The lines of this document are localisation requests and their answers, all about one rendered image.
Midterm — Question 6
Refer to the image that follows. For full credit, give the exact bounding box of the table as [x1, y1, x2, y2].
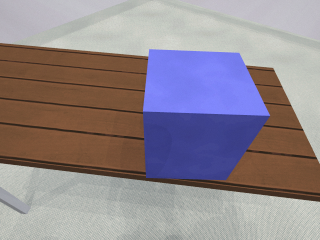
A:
[0, 43, 320, 214]

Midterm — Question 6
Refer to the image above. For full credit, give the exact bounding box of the carton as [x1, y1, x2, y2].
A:
[143, 49, 270, 180]

